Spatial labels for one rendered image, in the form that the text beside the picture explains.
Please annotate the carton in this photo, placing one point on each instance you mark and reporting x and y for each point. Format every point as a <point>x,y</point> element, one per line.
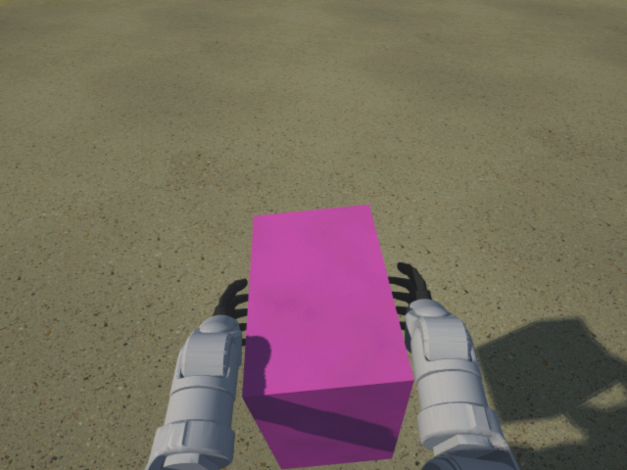
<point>327,376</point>

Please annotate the robot right forearm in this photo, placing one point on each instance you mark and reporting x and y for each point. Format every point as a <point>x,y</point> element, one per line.
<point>454,417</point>

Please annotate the robot left forearm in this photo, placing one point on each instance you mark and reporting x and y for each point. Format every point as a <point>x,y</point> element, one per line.
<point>197,433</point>

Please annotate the right robot hand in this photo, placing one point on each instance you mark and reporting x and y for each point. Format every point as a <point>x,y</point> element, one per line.
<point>415,284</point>

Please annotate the left robot hand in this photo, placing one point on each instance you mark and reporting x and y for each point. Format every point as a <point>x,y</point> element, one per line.
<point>228,301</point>

